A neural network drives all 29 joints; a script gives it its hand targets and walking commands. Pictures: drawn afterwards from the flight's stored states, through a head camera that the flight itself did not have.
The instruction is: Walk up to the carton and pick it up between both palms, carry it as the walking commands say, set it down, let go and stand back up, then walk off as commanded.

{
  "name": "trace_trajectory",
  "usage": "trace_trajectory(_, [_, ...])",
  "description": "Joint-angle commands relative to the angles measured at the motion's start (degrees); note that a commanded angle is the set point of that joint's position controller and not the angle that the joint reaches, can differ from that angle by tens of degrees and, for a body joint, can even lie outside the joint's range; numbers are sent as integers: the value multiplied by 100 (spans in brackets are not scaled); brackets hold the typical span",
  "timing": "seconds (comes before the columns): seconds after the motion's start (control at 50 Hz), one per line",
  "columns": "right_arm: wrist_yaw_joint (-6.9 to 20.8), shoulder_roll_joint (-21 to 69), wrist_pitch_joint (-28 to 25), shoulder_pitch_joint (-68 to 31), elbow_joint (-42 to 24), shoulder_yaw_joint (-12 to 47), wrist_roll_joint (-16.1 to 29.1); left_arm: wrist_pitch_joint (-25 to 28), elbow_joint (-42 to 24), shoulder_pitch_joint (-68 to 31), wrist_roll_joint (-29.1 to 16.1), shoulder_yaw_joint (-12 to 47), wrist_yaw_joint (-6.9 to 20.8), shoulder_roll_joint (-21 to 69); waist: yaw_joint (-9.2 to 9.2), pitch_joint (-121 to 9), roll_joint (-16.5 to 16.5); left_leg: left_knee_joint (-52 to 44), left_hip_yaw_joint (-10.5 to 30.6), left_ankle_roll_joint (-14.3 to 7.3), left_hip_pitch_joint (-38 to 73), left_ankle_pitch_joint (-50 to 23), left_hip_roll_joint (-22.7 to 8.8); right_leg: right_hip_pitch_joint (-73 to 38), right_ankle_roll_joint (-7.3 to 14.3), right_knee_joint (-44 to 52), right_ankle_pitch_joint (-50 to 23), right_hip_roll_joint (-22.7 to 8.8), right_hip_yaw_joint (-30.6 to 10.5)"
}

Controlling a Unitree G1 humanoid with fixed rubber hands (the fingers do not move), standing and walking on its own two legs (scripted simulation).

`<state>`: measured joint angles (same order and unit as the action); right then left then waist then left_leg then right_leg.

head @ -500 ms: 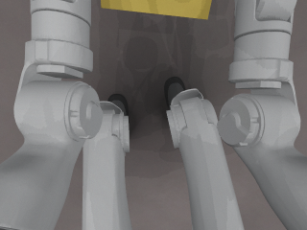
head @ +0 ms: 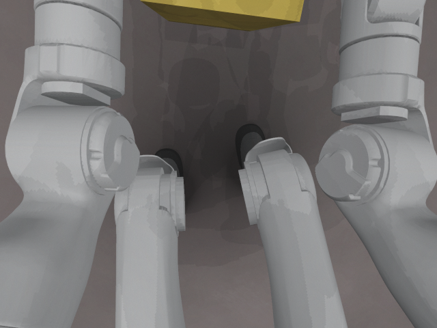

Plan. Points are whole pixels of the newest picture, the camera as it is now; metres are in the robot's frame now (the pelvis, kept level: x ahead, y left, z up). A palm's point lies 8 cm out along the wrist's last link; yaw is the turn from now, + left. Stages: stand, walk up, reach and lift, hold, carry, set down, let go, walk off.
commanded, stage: set down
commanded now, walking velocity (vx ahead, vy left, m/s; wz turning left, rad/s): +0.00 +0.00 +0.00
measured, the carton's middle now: out of the picture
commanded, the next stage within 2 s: none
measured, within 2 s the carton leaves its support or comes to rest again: neither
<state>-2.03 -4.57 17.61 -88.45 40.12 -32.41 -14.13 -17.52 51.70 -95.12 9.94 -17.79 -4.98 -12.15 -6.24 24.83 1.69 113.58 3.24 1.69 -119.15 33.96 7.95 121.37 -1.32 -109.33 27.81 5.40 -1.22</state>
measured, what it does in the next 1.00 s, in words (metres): stands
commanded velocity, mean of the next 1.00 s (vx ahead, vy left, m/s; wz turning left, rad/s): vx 0.00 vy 0.00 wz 0.00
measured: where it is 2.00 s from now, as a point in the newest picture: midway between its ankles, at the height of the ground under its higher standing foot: (213, 188)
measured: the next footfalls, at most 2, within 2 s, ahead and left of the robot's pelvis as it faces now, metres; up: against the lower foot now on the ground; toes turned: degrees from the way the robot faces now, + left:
none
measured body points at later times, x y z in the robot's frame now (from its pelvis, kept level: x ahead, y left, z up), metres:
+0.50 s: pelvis +0.01 +0.00 -0.01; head +0.40 -0.02 +0.20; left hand +0.62 +0.06 -0.18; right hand +0.57 -0.20 -0.18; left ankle +0.10 +0.11 -0.41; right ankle +0.13 -0.12 -0.41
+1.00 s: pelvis +0.01 +0.00 -0.01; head +0.40 -0.01 +0.20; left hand +0.62 +0.06 -0.18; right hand +0.57 -0.20 -0.18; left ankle +0.10 +0.11 -0.41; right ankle +0.13 -0.12 -0.41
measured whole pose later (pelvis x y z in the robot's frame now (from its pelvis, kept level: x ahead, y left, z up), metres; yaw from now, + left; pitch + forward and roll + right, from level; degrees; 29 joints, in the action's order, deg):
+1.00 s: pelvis +0.01 +0.00 -0.01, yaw +0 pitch +43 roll -2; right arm 3.1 -4.1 14.3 -87.6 40.9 -37.7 -18.3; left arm -14.6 52.7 -94.7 13.0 -20.4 -3.0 -10.7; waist -6.2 20.5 1.7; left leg 114.9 3.0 1.4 -123.2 34.9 8.0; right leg 125.4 -1.3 -110.6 28.9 5.3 -1.2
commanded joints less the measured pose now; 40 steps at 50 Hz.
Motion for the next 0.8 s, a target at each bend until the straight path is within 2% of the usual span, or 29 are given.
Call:
trace_trajectory(0.0, [1539, 4276, 137, -2134, 1041, 1600, 308, 52, 668, -1936, -448, 1442, 1513, 5341, -722, -6517, 703, -511, -347, -232, 2046, -1252, 144, -3181, 175, 147, -1462, 18, 347])
trace_trajectory(0.02, [1562, 4189, 109, -2160, 1023, 1532, 296, -7, 950, -1787, -294, 1376, 1498, 5366, -668, -6397, 900, -527, -383, -216, 2084, -1087, 171, -3094, 208, 165, -1311, 44, 344])
trace_trajectory(0.04, [1554, 4272, 96, -2133, 875, 1610, 316, 72, 662, -1822, -397, 1376, 1501, 5389, -671, -6507, 706, -447, -367, -238, 2035, -1359, 136, -3212, 190, 127, -1560, 46, 312])
trace_trajectory(0.08, [1563, 4257, 98, -1958, 1006, 1535, 257, 60, 811, -1732, -338, 1352, 1477, 5332, -655, -6347, 818, -481, -398, -224, 2000, -1269, 147, -3159, 198, 139, -1496, 44, 323])
trace_trajectory(0.12, [1595, 4403, 148, -1806, 1215, 1508, 266, 102, 743, -1715, -257, 1232, 1481, 5217, -616, -6191, 640, -488, -388, -263, 1823, -1226, 146, -3124, 155, 129, -1500, 61, 298])
trace_trajectory(0.16, [1587, 4319, 115, -1759, 1134, 1411, 180, 40, 1077, -1424, -146, 1193, 1490, 5317, -544, -6057, 786, -482, -423, -248, 1693, -1193, 165, -3125, 175, 160, -1487, 85, 244])
trace_trajectory(0.18, [1568, 4252, 104, -1855, 1022, 1434, 155, 72, 916, -1484, -235, 1245, 1512, 5371, -640, -6151, 626, -454, -403, -243, 1670, -1248, 173, -3167, 178, 174, -1546, 81, 263])
trace_trajectory(0.22, [1586, 4375, 137, -1584, 1258, 1371, 152, 120, 732, -1653, -229, 1211, 1489, 5207, -687, -6065, 629, -437, -383, -244, 1621, -1319, 158, -3149, 147, 120, -1643, 99, 276])
trace_trajectory(0.24, [1567, 4267, 112, -1602, 1155, 1340, 149, 87, 897, -1524, -269, 1304, 1500, 5305, -668, -6095, 828, -472, -391, -219, 1780, -1233, 163, -3089, 203, 136, -1518, 70, 275])
trace_trajectory(0.28, [1563, 4276, 73, -1614, 1088, 1344, 137, 98, 1035, -1320, -270, 1262, 1504, 5376, -645, -6098, 653, -399, -367, -236, 1652, -1408, 165, -3208, 196, 101, -1696, 88, 231])
trace_trajectory(0.3, [1544, 4352, 102, -1393, 1226, 1355, 89, 144, 800, -1477, -305, 1268, 1503, 5305, -677, -6090, 634, -408, -394, -210, 1464, -1384, 183, -3364, 182, 95, -1786, 102, 222])
trace_trajectory(0.32, [1573, 4366, 97, -1471, 1278, 1322, 81, 105, 1164, -1257, -150, 1160, 1500, 5296, -583, -5907, 591, -453, -381, -248, 1551, -1333, 176, -3148, 158, 75, -1635, 100, 278])
trace_trajectory(0.34, [1562, 4314, 83, -1366, 1228, 1315, 76, 160, 817, -1483, -259, 1258, 1500, 5196, -667, -5993, 743, -381, -390, -214, 1537, -1431, 133, -3156, 160, 54, -1738, 113, 245])
trace_trajectory(0.38, [1563, 4190, 84, -1471, 1168, 1336, 82, 122, 1126, -1283, -184, 1177, 1481, 5238, -579, -5841, 657, -379, -420, -217, 1533, -1294, 171, -3099, 159, 115, -1558, 103, 239])
trace_trajectory(0.42, [1571, 4229, 68, -1459, 1168, 1341, 124, 139, 1058, -1213, -140, 1162, 1473, 5183, -551, -5784, 624, -382, -365, -243, 1459, -1335, 160, -3076, 157, 55, -1618, 98, 203])
trace_trajectory(0.44, [1571, 4161, 95, -1479, 1218, 1315, 114, 116, 1086, -1348, -147, 1129, 1481, 5085, -532, -5629, 723, -418, -437, -220, 1308, -1102, 158, -3107, 183, 102, -1482, 98, 169])
trace_trajectory(0.46, [1566, 4126, 130, -1445, 1353, 1243, 0, 88, 1257, -1256, -100, 1017, 1498, 5097, -597, -5491, 558, -422, -391, -246, 1180, -1037, 172, -3075, 152, 124, -1407, 109, 202])
trace_trajectory(0.48, [1555, 4110, 77, -1454, 1237, 1164, 18, 87, 1275, -1272, -94, 1119, 1495, 5190, -587, -5535, 776, -439, -441, -210, 1292, -996, 178, -3079, 203, 117, -1379, 116, 189])
trace_trajectory(0.5, [1545, 4008, 94, -1445, 1289, 1153, -6, 94, 1205, -1372, -132, 1084, 1469, 5057, -625, -5574, 730, -423, -408, -216, 1360, -957, 172, -3047, 180, 94, -1302, 104, 213])
trace_trajectory(0.54, [1561, 3983, 128, -1446, 1419, 1098, -49, 66, 1360, -1253, 16, 960, 1481, 4960, -548, -5277, 678, -529, -448, -236, 1067, -692, 167, -3022, 180, 142, -1163, 118, 206])
trace_trajectory(0.56, [1570, 4003, 160, -1265, 1589, 1027, -104, 57, 1354, -1252, 63, 937, 1473, 4867, -631, -5263, 702, -517, -395, -244, 1180, -695, 156, -2896, 156, 89, -1092, 95, 256])
trace_trajectory(0.62, [1553, 3942, 138, -1193, 1544, 964, -117, 77, 1134, -1360, -25, 988, 1460, 4864, -678, -5207, 719, -508, -428, -222, 1270, -782, 173, -2835, 145, 121, -1127, 137, 273])
trace_trajectory(0.64, [1576, 3866, 143, -1252, 1583, 886, -151, 62, 1277, -1385, 12, 958, 1439, 4785, -707, -5162, 725, -516, -363, -231, 1390, -768, 148, -2684, 157, 98, -982, 107, 288])
trace_trajectory(0.66, [1570, 3819, 132, -1263, 1504, 976, -127, 77, 1244, -1231, 53, 897, 1431, 4791, -615, -5158, 620, -483, -396, -222, 1243, -807, 160, -2863, 144, 99, -1135, 119, 243])
trace_trajectory(0.68, [1565, 3791, 118, -1161, 1583, 928, -178, 71, 1316, -1172, 37, 968, 1437, 4810, -700, -5036, 684, -532, -384, -209, 1172, -738, 151, -2830, 171, 88, -1125, 116, 256])
trace_trajectory(0.72, [1558, 3756, 95, -1274, 1495, 960, -143, 111, 1253, -1217, 12, 969, 1445, 4810, -645, -5111, 659, -478, -381, -209, 1212, -745, 155, -2842, 178, 73, -1068, 105, 232])
trace_trajectory(0.74, [1562, 3780, 109, -1176, 1612, 883, -163, 59, 1399, -1137, 128, 921, 1410, 4733, -615, -5017, 823, -522, -419, -216, 1309, -714, 159, -2705, 166, 98, -979, 111, 237])
trace_trajectory(0.76, [1555, 3717, 141, -1094, 1805, 786, -244, 89, 1337, -1266, 108, 852, 1426, 4652, -740, -4847, 680, -536, -343, -219, 1132, -596, 151, -2688, 152, 81, -944, 100, 290])
trace_trajectory(0.78, [1572, 3757, 145, -1014, 1857, 742, -282, 85, 1436, -1190, 187, 840, 1410, 4657, -645, -4803, 689, -576, -373, -214, 1129, -572, 156, -2667, 173, 114, -896, 99, 237])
